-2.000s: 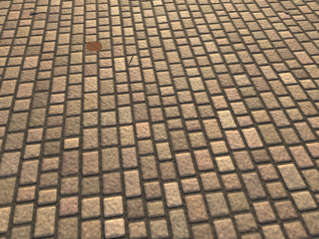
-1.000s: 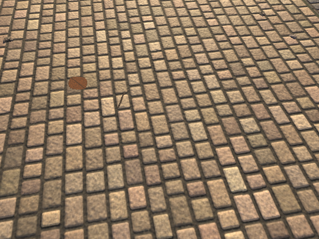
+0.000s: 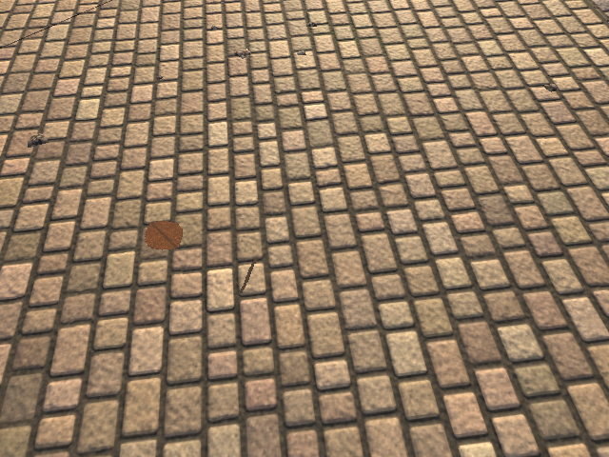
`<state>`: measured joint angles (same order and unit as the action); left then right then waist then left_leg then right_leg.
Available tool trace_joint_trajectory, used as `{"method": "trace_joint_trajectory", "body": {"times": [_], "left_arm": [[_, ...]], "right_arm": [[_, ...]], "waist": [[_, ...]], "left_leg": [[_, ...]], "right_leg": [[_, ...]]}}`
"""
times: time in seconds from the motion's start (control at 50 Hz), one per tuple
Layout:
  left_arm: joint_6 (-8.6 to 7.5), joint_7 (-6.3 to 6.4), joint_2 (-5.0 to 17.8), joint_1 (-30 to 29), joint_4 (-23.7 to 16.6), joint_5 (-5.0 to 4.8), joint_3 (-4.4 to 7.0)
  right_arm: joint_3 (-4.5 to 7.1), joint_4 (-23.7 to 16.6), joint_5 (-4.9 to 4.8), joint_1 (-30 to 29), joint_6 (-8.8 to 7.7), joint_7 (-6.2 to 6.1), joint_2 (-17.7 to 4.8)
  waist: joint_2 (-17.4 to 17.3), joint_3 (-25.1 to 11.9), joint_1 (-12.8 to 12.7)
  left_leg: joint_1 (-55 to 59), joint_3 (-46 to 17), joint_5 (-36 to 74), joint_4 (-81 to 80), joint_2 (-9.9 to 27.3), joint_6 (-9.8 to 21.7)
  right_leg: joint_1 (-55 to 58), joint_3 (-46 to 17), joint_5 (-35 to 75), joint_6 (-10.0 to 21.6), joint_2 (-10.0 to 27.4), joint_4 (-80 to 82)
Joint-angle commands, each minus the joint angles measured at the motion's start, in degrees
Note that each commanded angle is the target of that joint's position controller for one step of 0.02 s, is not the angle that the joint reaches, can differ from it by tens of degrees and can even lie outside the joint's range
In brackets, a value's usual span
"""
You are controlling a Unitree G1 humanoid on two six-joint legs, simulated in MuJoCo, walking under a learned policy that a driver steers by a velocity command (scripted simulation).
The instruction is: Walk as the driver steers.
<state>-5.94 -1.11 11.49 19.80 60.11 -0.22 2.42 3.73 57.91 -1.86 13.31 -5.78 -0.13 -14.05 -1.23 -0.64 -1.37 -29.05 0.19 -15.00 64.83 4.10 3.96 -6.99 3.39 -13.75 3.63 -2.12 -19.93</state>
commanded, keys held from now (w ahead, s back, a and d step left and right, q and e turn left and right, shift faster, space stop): w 0.30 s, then w+q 0.70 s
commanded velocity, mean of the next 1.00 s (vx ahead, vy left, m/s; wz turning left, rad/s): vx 0.48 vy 0.00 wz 0.28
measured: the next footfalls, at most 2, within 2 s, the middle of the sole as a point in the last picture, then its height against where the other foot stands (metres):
left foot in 0.34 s outside the picture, level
right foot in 0.86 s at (348, 401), level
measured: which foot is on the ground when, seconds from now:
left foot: up 0.00-0.32, down 0.34-0.88, up 0.90-1.00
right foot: down 0.00-0.36, up 0.38-0.84, down 0.86-1.00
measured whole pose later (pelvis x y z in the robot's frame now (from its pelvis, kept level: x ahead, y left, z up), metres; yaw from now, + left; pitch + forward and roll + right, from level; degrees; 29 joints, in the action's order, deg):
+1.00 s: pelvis +0.55 +0.05 -0.01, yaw +19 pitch +2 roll -1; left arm -6.9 -0.4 13.9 7.6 48.3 0.4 3.3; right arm 4.3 49.4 -1.8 18.1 -3.3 -0.8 -16.6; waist -2.3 0.8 0.9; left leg -26.4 -4.1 -21.6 67.0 0.4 2.5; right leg -17.3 2.7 -9.1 1.0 -0.6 -24.6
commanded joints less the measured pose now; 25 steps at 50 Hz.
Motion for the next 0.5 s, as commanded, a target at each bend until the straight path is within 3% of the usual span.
{"method": "trace_joint_trajectory", "body": {"times": [0.02,0.08,0.14,0.24,0.28,0.3,0.32,0.34,0.36,0.38,0.4,0.42,0.44,0.46,0.5], "left_arm": [[-0.11,0.57,6.5,3.48,-1.16,0.31,0.47],[0.23,1.55,8.33,3.93,-1.44,0.45,0.73],[0.22,1.9,9.03,5.37,-1.26,0.14,1.08],[0.72,2.06,8.91,7.63,0.22,-0.76,1.8],[1.15,2.1,10.04,6.23,-0.11,-0.69,2.3],[1.44,2.09,10.71,5.38,-0.36,-0.53,2.53],[1.89,2.13,10.42,4.13,-0.7,-0.21,2.39],[2.02,2.12,9.28,3.81,-1.77,0.42,1.78],[0.79,1.23,1.56,10.74,-2.72,0.59,-0.4],[-1.27,0.68,3.21,8.57,-2.33,-0.44,-0.22],[-2.52,0.52,7.42,2.28,-4.7,-2.01,0.84],[-3.12,0.94,8.75,-2.17,-6.16,-2.15,0.99],[-3.06,1.58,9.12,-3.93,-6.42,-1.28,1.58],[-2.4,2.06,8.78,-2.96,-6.56,-0.51,2.03],[-1.08,2.58,6.96,-2.12,-7.23,0.0,2.12]], "right_arm": [[0.83,-3.24,0.51,-2.28,0.24,0.25,-2.07],[0.22,-6.45,0.9,-10.42,0.56,0.31,-0.92],[-0.28,-8.26,0.56,-16.27,0.49,0.91,-1.07],[-0.54,-10.94,0.18,-21.53,-0.04,2.32,-2.38],[0.18,-10.91,0.16,-18.97,-0.39,2.69,-4.2],[1.04,-9.97,0.22,-14.75,-0.44,2.58,-5.82],[2.43,-6.99,0.16,-5.13,-0.27,2.35,-8.04],[3.67,-4.18,0.42,5.59,0.04,2.0,-11.17],[4.79,-2.68,1.48,12.91,0.31,1.96,-16.78],[3.33,-2.65,1.26,11.91,0.43,2.17,-12.78],[2.4,-3.74,0.77,5.81,0.05,2.34,-9.71],[1.63,-5.67,0.93,-0.02,-0.21,2.43,-7.46],[1.02,-6.54,1.56,-3.82,-0.39,2.67,-5.71],[0.55,-6.85,2.15,-5.3,-0.59,2.74,-4.44],[0.48,-6.62,1.87,-4.21,-0.52,2.46,-4.83]], "waist": [[4.8,4.1,0.52],[4.07,6.13,-0.59],[5.14,7.3,-1.9],[5.13,8.92,-1.81],[6.25,6.18,0.56],[7.48,2.83,3.04],[7.68,-2.67,7.79],[4.95,-9.63,11.67],[-10.97,-19.04,8.17],[-11.78,-21.57,8.33],[-9.74,-11.94,7.34],[-3.94,-6.9,5.68],[-0.03,-3.37,3.45],[-0.43,-2.51,1.14],[-2.01,-1.42,-0.44]], "left_leg": [[-13.44,-1.06,5.37,-5.0,3.25,-0.87],[-14.08,-0.34,11.43,-16.96,2.61,-2.55],[-10.18,1.21,17.27,-26.28,0.84,-2.81],[-9.77,0.53,16.27,-32.82,0.24,-0.21],[-3.72,1.82,12.69,-34.17,-1.61,1.41],[3.1,3.42,11.11,-33.83,-3.68,2.38],[14.5,5.14,10.56,-33.81,-5.96,3.89],[31.58,-1.93,9.21,-32.29,-0.38,6.68],[52.34,-31.8,-3.54,-38.44,14.57,16.97],[53.56,-47.05,-10.0,-49.46,16.71,17.54],[46.48,-39.67,-9.32,-50.1,14.55,14.1],[36.91,-31.38,-3.47,-50.84,12.45,12.28],[27.51,-25.05,2.98,-52.04,10.18,11.29],[21.6,-21.12,6.41,-53.3,8.06,10.52],[16.31,-18.03,8.02,-55.52,6.18,11.06]], "right_leg": [[6.6,-13.16,16.77,7.7,14.65,11.58],[4.31,-10.67,16.86,7.86,14.32,13.43],[2.63,-8.05,14.67,7.4,13.6,14.91],[9.79,-6.8,17.46,6.58,16.86,12.35],[12.22,-5.88,29.0,5.47,17.39,7.57],[12.44,-5.02,39.69,4.76,16.85,2.18],[10.59,-2.3,46.74,3.28,14.34,-8.65],[-0.46,-0.25,37.66,1.14,11.66,-24.73],[-23.22,-0.67,5.1,-3.23,1.08,-49.07],[-31.41,-8.98,-16.58,-2.4,-0.77,-58.25],[-37.47,-9.48,-13.72,-0.89,2.75,-61.11],[-36.3,-8.45,-8.07,-0.13,5.76,-58.63],[-32.9,-7.72,-4.06,-0.11,7.95,-54.21],[-28.39,-8.19,-1.91,-0.1,9.77,-50.36],[-24.92,-7.73,-1.42,-0.95,10.26,-44.96]]}}
Velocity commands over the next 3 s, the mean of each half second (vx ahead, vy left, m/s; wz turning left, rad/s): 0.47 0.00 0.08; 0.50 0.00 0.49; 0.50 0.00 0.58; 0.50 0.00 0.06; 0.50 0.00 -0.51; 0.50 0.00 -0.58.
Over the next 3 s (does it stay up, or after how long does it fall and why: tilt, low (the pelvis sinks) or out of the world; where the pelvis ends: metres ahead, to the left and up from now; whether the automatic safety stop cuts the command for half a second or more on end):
stays up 1.52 0.55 -0.03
